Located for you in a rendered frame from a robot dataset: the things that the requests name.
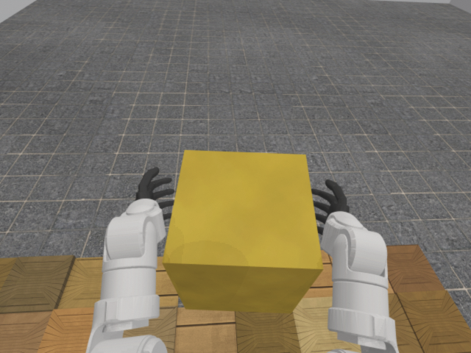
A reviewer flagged carton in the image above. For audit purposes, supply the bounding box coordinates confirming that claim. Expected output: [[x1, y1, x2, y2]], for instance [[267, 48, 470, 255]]
[[162, 150, 323, 313]]

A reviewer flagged left robot hand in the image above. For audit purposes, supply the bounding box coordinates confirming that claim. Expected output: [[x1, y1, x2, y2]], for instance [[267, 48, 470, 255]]
[[135, 167, 174, 220]]

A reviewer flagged right robot forearm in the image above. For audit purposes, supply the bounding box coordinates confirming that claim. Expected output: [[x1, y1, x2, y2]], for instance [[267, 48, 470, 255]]
[[320, 211, 399, 353]]

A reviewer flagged right robot hand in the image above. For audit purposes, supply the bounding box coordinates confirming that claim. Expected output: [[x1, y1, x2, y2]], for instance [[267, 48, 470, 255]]
[[311, 179, 350, 235]]

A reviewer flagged left robot upper arm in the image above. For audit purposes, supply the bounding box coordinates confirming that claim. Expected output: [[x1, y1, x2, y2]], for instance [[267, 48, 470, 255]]
[[91, 335, 168, 353]]

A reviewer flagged left robot forearm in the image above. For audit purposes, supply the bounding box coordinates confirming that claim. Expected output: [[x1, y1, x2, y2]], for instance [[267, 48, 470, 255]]
[[86, 199, 166, 353]]

